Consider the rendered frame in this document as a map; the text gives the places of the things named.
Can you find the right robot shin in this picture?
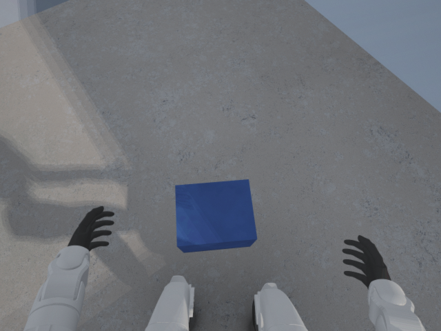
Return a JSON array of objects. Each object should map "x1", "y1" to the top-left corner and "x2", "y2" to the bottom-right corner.
[{"x1": 258, "y1": 283, "x2": 278, "y2": 331}]

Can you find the robot left thigh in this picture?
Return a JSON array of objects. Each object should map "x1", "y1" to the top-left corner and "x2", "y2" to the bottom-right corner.
[{"x1": 145, "y1": 282, "x2": 194, "y2": 331}]

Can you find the carton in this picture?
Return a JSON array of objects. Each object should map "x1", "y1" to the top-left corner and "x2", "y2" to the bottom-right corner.
[{"x1": 175, "y1": 179, "x2": 257, "y2": 253}]

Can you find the robot right hand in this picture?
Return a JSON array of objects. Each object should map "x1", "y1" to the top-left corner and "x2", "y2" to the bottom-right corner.
[{"x1": 342, "y1": 235, "x2": 391, "y2": 289}]

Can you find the right robot forearm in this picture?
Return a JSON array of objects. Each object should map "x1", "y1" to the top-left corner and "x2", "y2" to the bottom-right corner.
[{"x1": 367, "y1": 279, "x2": 426, "y2": 331}]

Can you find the robot left hand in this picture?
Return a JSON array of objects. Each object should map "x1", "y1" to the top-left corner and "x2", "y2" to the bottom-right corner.
[{"x1": 68, "y1": 206, "x2": 114, "y2": 251}]

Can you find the left robot forearm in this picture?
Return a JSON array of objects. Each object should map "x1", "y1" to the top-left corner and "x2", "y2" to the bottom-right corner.
[{"x1": 23, "y1": 245, "x2": 90, "y2": 331}]

